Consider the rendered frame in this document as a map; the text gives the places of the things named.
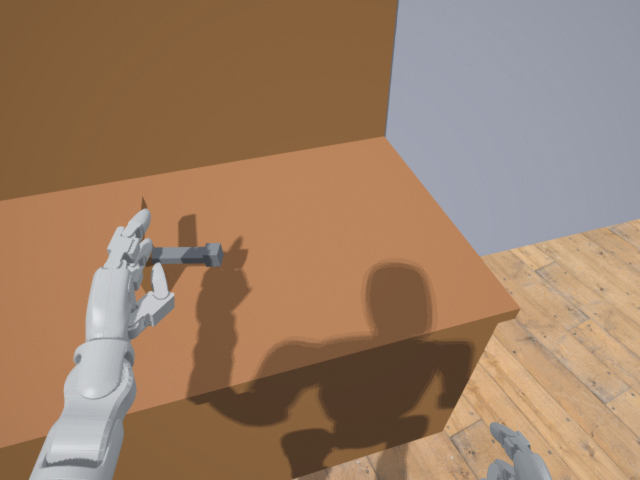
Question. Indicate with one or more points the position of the counter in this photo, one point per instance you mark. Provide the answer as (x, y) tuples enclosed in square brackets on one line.
[(348, 313)]

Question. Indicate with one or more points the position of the robot right hand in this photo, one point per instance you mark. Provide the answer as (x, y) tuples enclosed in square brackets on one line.
[(527, 464)]

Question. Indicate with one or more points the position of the left robot forearm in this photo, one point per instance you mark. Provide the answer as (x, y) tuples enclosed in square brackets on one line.
[(85, 442)]

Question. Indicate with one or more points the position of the tap lever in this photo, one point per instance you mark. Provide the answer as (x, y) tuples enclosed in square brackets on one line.
[(211, 255)]

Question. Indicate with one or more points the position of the robot left hand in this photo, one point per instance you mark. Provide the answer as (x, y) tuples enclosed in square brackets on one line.
[(112, 293)]

